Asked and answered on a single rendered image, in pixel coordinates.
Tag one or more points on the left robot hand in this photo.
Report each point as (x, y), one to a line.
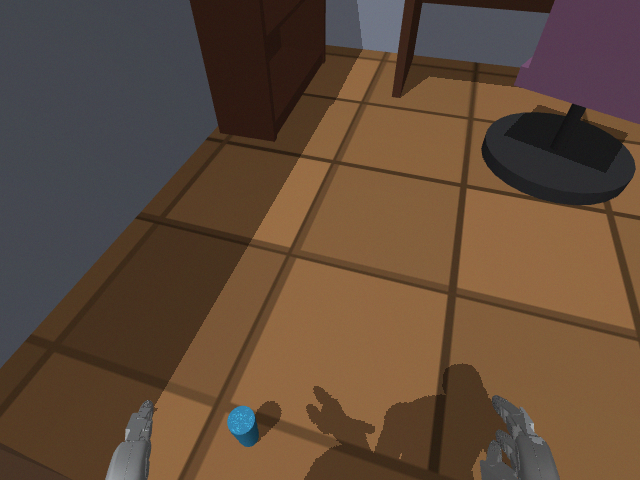
(130, 460)

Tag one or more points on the right robot hand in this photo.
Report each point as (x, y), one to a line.
(529, 454)

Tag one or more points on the desk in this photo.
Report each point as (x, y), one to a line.
(410, 23)

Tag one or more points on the bookshelf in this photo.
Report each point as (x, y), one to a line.
(259, 57)

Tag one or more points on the office chair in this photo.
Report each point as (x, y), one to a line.
(588, 55)

